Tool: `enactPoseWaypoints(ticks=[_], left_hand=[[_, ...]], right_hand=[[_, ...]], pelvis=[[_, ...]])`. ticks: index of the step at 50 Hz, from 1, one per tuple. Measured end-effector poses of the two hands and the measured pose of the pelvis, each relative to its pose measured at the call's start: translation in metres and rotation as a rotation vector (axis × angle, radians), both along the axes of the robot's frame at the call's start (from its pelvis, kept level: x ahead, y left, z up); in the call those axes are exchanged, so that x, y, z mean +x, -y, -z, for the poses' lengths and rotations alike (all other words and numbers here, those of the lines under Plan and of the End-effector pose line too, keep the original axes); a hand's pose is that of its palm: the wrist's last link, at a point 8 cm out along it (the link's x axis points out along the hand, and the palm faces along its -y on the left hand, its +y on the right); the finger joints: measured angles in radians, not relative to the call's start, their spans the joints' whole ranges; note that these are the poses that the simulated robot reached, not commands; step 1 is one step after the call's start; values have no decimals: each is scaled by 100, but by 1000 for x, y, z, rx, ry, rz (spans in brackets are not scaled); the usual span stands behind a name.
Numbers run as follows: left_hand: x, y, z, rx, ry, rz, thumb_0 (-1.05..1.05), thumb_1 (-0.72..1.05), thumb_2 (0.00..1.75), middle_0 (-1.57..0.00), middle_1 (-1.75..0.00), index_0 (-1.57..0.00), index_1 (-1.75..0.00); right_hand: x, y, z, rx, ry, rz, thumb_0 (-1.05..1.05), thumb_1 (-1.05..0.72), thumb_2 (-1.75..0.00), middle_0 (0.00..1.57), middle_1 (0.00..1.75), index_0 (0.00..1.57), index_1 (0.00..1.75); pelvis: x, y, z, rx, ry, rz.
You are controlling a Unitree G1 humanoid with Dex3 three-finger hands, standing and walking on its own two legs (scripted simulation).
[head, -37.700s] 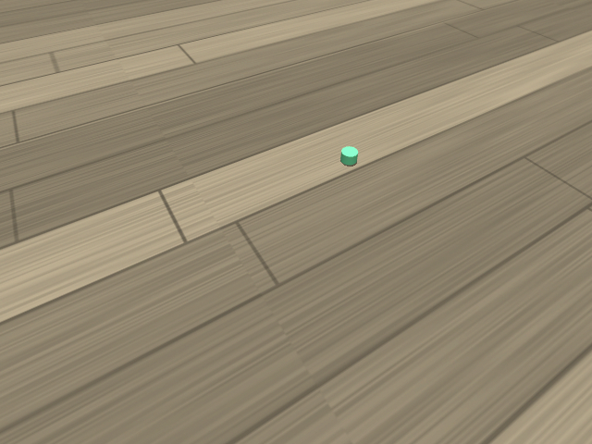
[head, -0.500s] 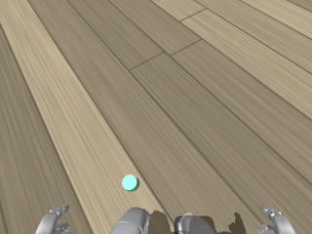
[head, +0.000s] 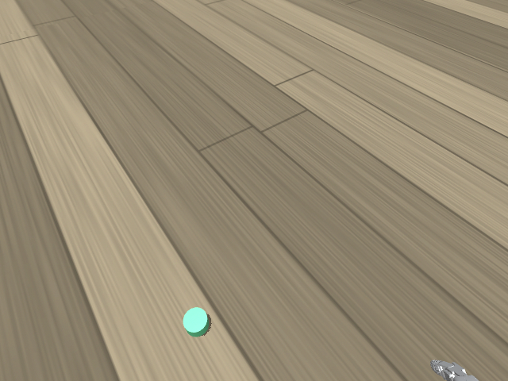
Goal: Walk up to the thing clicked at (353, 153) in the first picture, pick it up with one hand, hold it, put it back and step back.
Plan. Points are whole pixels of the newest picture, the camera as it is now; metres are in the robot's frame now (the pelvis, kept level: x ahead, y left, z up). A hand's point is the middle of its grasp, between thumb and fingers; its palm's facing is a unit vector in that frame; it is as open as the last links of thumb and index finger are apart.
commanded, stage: walk up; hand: left
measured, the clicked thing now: (196, 322) +0.43 +0.23 -0.73
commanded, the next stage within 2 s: stand in 1.78 s
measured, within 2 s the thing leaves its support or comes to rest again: neither
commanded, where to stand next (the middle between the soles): +0.08 +0.00 m, yaw -4 degrees
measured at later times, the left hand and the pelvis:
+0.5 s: hand out of the picture +0.08 +0.34 -0.17, palm faces -0.06 -0.93 -0.37, open 7.3 cm; pelvis +0.00 +0.06 -0.02, yaw -1 degrees
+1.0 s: hand out of the picture +0.01 +0.28 -0.13, palm faces -0.05 -0.90 -0.43, open 7.3 cm; pelvis -0.06 +0.01 -0.01, yaw -2 degrees
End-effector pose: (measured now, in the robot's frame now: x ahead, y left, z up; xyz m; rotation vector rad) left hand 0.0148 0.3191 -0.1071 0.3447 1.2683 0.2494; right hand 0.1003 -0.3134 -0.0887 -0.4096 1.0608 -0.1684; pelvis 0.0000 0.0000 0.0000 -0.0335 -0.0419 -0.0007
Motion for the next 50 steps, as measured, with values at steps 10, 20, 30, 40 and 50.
enactPoseWaypoints(ticks=[10,20,30,40,50], left_hand=[[-39,-33,-41,120,-29,-39,1,90,90,-21,-30,-21,-30],[31,-77,12,68,7,-3,1,91,90,-20,-30,-21,-30],[61,-44,32,-60,31,112,0,91,90,-20,-30,-21,-30],[-7,-17,5,4,-31,73,0,91,90,-20,-30,-21,-30],[-12,-3,-15,48,48,73,1,90,90,-21,-30,-21,-30]], right_hand=[[17,-18,13,79,-17,-4,1,-91,-90,21,30,20,30],[19,-74,34,37,-58,20,0,-91,-90,21,30,20,30],[-21,-43,3,-82,12,102,0,-90,-90,21,30,21,31],[-80,31,8,-136,-66,194,0,-91,-90,21,30,21,30],[-116,-4,36,12,-186,109,0,-91,-90,21,30,20,30]], pelvis=[[16,-20,-7,7,29,-9],[15,-58,20,41,37,-15],[-7,-49,17,38,5,64],[-31,-12,13,66,-9,89],[-57,-7,5,48,-39,26]])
